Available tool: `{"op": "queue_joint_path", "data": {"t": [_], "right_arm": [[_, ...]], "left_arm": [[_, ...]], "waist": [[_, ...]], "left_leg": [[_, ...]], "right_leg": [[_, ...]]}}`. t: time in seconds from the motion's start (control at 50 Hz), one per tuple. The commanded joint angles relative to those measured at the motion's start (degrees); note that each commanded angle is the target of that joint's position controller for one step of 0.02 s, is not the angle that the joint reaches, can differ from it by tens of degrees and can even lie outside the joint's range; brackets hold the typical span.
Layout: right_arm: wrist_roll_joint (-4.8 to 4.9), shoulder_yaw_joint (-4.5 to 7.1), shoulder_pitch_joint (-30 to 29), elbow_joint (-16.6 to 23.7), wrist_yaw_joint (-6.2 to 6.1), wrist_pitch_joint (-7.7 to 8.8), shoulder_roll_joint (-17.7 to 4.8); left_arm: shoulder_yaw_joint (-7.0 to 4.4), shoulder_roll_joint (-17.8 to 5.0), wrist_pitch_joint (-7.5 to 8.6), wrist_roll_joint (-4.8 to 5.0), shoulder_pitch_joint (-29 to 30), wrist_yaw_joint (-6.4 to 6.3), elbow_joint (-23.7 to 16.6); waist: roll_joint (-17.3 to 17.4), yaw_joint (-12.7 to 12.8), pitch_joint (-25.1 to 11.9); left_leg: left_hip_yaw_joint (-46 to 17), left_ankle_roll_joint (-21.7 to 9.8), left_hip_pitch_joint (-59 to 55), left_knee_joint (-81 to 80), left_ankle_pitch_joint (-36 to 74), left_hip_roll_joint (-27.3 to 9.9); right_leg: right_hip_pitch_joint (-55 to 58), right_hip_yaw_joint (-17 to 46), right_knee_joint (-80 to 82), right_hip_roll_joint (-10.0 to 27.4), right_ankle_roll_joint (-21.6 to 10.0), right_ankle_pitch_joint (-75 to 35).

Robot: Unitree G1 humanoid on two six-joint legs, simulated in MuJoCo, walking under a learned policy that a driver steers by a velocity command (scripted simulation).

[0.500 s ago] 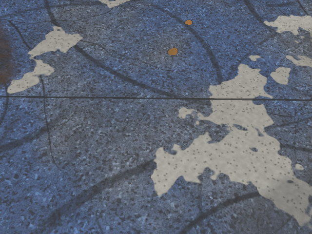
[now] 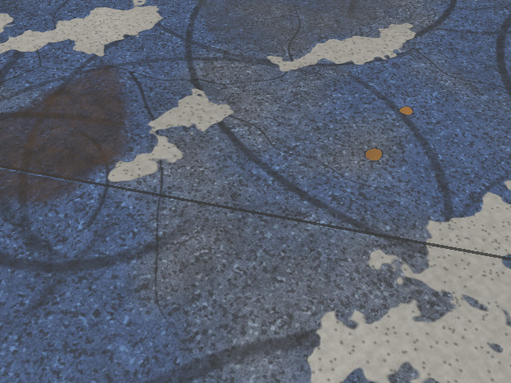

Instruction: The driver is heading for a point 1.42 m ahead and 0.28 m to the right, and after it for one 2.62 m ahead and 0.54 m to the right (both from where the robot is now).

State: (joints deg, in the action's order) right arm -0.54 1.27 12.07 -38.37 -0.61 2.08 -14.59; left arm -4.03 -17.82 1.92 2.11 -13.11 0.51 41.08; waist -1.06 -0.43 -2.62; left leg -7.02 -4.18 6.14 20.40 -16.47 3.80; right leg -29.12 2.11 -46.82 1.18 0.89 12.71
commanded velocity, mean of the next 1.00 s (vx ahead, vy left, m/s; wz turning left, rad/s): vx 0.87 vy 0.00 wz -0.02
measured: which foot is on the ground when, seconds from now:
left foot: down 0.00-0.26, up 0.28-0.70, down 0.72-1.00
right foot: up 0.00-0.22, down 0.24-0.72, up 0.74-1.00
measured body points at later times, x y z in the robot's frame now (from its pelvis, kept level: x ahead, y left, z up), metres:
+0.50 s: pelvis +0.31 -0.18 -0.01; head +0.32 -0.20 +0.44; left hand +0.43 +0.07 -0.12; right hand +0.36 -0.47 -0.11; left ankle +0.49 -0.07 -0.67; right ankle +0.20 -0.19 -0.75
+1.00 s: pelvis +0.77 -0.32 -0.01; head +0.80 -0.32 +0.44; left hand +1.05 -0.14 -0.05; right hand +0.69 -0.60 -0.13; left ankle +0.68 -0.27 -0.75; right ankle +0.96 -0.53 -0.68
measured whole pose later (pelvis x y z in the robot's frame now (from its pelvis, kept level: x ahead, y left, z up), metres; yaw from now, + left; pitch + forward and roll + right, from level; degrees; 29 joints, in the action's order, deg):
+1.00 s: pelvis +0.77 -0.32 -0.01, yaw -2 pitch +1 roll +0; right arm 0.3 3.3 29.5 -51.4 1.0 3.4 -17.2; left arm 3.6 -14.1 4.2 -3.2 0.3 1.4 32.0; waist -0.5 -5.6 1.4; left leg -9.3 -8.9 1.1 19.1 -17.4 11.0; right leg -41.7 6.4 -43.8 6.9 2.5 1.5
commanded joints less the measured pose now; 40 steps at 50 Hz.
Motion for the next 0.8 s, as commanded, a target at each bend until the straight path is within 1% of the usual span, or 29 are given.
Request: {"op": "queue_joint_path", "data": {"t": [0.02,0.04,0.06,0.08,0.12,0.16,0.18,0.2,0.22,0.24,0.26,0.28,0.3,0.32,0.34,0.36,0.4,0.48,0.52,0.56,0.62,0.66,0.68,0.7,0.72,0.74,0.76,0.78,0.8], "right_arm": [[0.45,3.95,5.4,0.2,-0.07,2.36,-11.4],[0.48,3.99,5.4,-0.1,0.10,2.70,-11.2],[-3.08,3.97,8.7,-1.1,0.61,2.42,-11.8],[-3.21,4.21,7.7,-1.2,0.86,2.53,-12.0],[-2.51,4.34,7.7,-1.5,0.81,2.98,-12.1],[-2.46,4.55,7.7,-2.1,0.72,3.13,-12.6],[-2.36,4.59,6.4,-2.0,0.74,3.14,-13.1],[-1.99,4.65,5.7,-2.1,0.73,3.09,-13.8],[-1.54,4.57,5.1,-2.4,0.60,2.72,-14.2],[-2.02,3.78,5.3,-1.8,0.25,2.57,-13.1],[-2.02,1.31,5.2,2.2,1.26,3.06,-4.8],[-3.28,1.63,0.6,3.9,1.69,4.10,-7.9],[-3.22,2.00,-3.9,5.2,2.03,4.68,-10.7],[-3.23,1.43,-2.2,4.3,2.09,5.20,-10.5],[-3.59,1.09,-0.6,3.6,1.92,4.92,-9.9],[-4.26,0.78,1.3,3.1,1.82,3.88,-9.6],[-4.33,0.23,4.8,1.1,2.49,1.46,-8.8],[-2.11,-0.38,-6.6,4.2,3.21,0.56,-7.7],[-1.30,-0.78,-9.8,4.3,3.65,0.79,-6.6],[-0.35,-1.47,-12.4,4.8,4.29,1.26,-5.0],[0.32,-1.15,-9.7,2.7,4.39,1.51,-6.3],[0.16,-0.11,-2.0,-0.3,3.82,0.94,-9.4],[0.10,0.86,7.7,-3.5,3.33,0.53,-11.6],[0.21,2.05,19.8,-7.4,2.73,0.25,-13.7],[0.11,3.80,31.4,-10.4,1.87,0.00,-16.0],[-0.57,4.89,25.9,-10.9,1.34,-0.76,-19.1],[-0.32,5.10,18.4,-7.5,1.71,-0.56,-18.3],[-0.20,4.67,15.7,-6.6,1.32,-0.44,-14.3],[-0.08,3.69,14.4,-7.7,1.17,-0.42,-10.3]], "left_arm": [[-0.74,-4.7,2.91,0.21,11.1,0.70,-7.8],[-0.56,-4.3,2.95,0.20,10.9,0.97,-8.0],[-0.58,-4.6,0.25,-5.89,12.7,3.12,-7.8],[-0.57,-4.1,-0.76,-5.54,13.1,4.35,-8.7],[-0.27,-4.4,-1.43,-4.10,14.5,5.59,-10.0],[0.12,-4.6,-1.67,-3.71,14.6,5.68,-10.9],[0.26,-4.5,-1.75,-3.68,12.1,5.31,-10.6],[-0.03,-5.1,-1.77,-3.74,7.6,4.68,-9.4],[-0.85,-6.4,-1.51,-3.94,-2.1,3.92,-6.5],[-2.50,-10.0,-1.07,-4.48,-17.3,3.03,-2.0],[-4.26,-18.6,-0.71,-4.38,-20.2,2.04,-1.6],[-3.72,-17.6,-0.78,-2.94,-17.0,1.91,-3.9],[-3.48,-16.0,-1.19,-3.42,-14.2,1.50,-3.4],[-3.31,-14.8,-1.06,-3.15,-13.6,1.05,-3.0],[-2.89,-13.5,-0.76,-3.00,-11.5,0.68,-3.2],[-2.15,-11.8,-0.45,-2.82,-8.7,0.45,-3.4],[-0.59,-8.1,0.91,-3.00,-7.0,0.44,-3.2],[-0.27,-8.1,3.19,-2.34,-11.8,1.25,-0.2],[0.39,-6.8,4.06,-2.00,-14.2,1.29,1.4],[0.67,-7.1,5.07,-2.30,-14.6,0.79,2.9],[0.71,-8.7,5.53,-3.07,-13.9,-0.53,4.6],[-0.11,-11.0,4.54,-4.65,-11.7,-2.09,4.4],[-0.48,-11.6,3.52,-5.81,-9.6,-2.80,4.0],[-0.87,-12.4,2.60,-6.38,-5.9,-3.21,3.2],[-1.04,-12.5,2.28,-5.82,-0.3,-3.34,2.1],[1.50,-1.5,3.96,-4.46,-3.5,-1.82,-1.3],[2.76,-3.4,5.03,-3.49,-5.9,-1.38,-3.9],[3.07,-5.9,5.84,-4.26,-1.1,-0.90,-4.2],[3.48,-6.0,6.33,-4.75,0.7,-0.35,-4.8]], "waist": [[7.6,-6.1,7.0],[7.2,-6.0,7.0],[5.3,-6.5,6.2],[8.0,-6.0,7.8],[8.8,-5.6,9.0],[7.5,-4.4,8.9],[7.2,-2.3,7.7],[7.2,0.3,4.6],[4.9,5.4,-0.9],[0.1,11.9,-9.4],[-18.7,10.0,-12.2],[-14.1,9.9,-14.2],[-7.8,9.2,-5.8],[-1.3,6.9,-2.2],[1.4,3.9,0.9],[0.9,1.1,2.9],[-1.2,-1.2,4.5],[-0.6,2.4,11.0],[0.9,3.7,10.9],[-0.7,4.0,10.6],[-2.6,1.3,6.4],[-5.6,-3.6,0.3],[-6.2,-8.3,-3.9],[-5.6,-14.1,-6.9],[-0.3,-21.3,-8.1],[22.6,-9.1,-7.6],[13.0,-6.8,-15.4],[2.8,-6.6,-8.0],[-4.0,-3.1,-0.2]], "left_leg": [[-14.0,-8.1,-14.2,-11.9,-11.6,-20.7],[-12.0,-7.8,-14.5,-12.3,-9.4,-20.7],[-6.9,-6.3,-10.5,-13.8,-9.9,-17.9],[-4.1,-5.5,-8.3,-14.1,-8.5,-17.1],[-1.0,-4.5,-6.4,-14.8,-6.9,-18.0],[1.8,-3.9,-6.8,-13.8,-1.3,-19.4],[4.9,-3.1,-5.4,-11.0,10.5,-19.2],[8.4,-2.2,-3.8,-4.4,29.0,-18.6],[13.6,-1.0,-0.7,10.2,46.3,-16.6],[15.9,0.5,10.7,30.9,46.1,-13.9],[15.1,3.8,32.7,52.3,0.5,-4.6],[2.9,3.3,42.4,60.4,-8.5,-0.8],[1.2,2.9,49.2,63.1,-4.4,-4.3],[1.4,2.9,46.7,58.9,-0.1,-7.3],[2.1,3.5,42.1,54.0,1.0,-9.2],[2.3,4.5,38.1,51.0,0.7,-10.3],[4.6,5.2,34.2,46.8,1.3,-11.5],[9.7,4.7,39.3,33.7,13.9,-11.4],[13.0,2.9,37.6,27.6,19.1,-9.1],[14.0,0.5,32.6,19.9,24.3,-7.7],[15.6,-2.6,24.5,14.9,25.3,-1.4],[17.0,-3.7,17.1,15.9,19.2,3.2],[17.3,-4.5,9.0,17.2,15.4,5.3],[15.3,-6.1,-0.6,15.2,13.3,4.4],[8.8,-10.5,-12.3,11.1,9.6,0.5],[-18.3,-18.5,-31.6,13.9,12.8,-12.9],[-40.7,-25.7,-33.4,1.0,-3.3,-19.2],[-39.9,-23.3,-24.7,-4.6,-12.2,-19.0],[-34.7,-19.9,-11.9,-7.6,-11.8,-17.0]], "right_leg": [[-22.9,4.1,0.4,3.1,-1.8,-0.6],[-23.3,3.5,0.4,3.6,-1.7,-1.2],[-17.3,-0.8,0.5,0.7,-1.4,0.4],[-15.8,-2.4,1.3,1.2,-1.8,-0.1],[-13.6,-3.8,2.8,2.6,-3.1,-0.2],[-10.8,-5.5,4.8,2.4,-5.3,2.0],[-5.4,-7.5,6.5,0.6,-6.9,3.8],[3.0,-10.0,7.0,-2.6,-8.4,5.3],[16.0,-11.7,8.7,-6.3,-9.9,4.9],[36.1,-7.1,9.6,-6.8,-11.9,9.4],[48.2,25.0,22.3,10.0,-17.6,34.2],[48.7,49.7,34.4,14.0,-19.8,41.8],[46.2,44.8,33.4,14.1,-19.0,34.4],[39.5,37.9,32.4,12.8,-18.5,25.2],[31.5,31.8,32.7,10.2,-17.2,18.8],[24.9,27.3,33.9,7.1,-16.6,15.7],[18.5,20.4,36.1,4.2,-16.2,12.3],[19.1,11.2,42.3,2.4,-12.7,-7.3],[22.4,5.0,42.6,0.8,-8.8,-24.0],[24.0,1.6,45.8,2.7,-6.8,-33.4],[33.1,-4.2,42.6,4.8,-3.4,-60.8],[39.6,-5.8,31.4,7.2,-1.3,-81.8],[39.7,-6.7,19.1,7.9,-0.6,-88.5],[36.0,-7.5,1.9,7.8,-0.2,-88.6],[24.2,-9.8,-27.2,2.0,-0.2,-67.6],[-10.6,-4.5,-52.5,-10.5,3.1,14.3],[-19.7,6.1,-55.2,-8.3,1.6,13.3],[-20.3,8.2,-49.0,-4.0,-0.1,8.1],[-17.0,7.0,-40.5,-1.1,-1.5,4.9]]}}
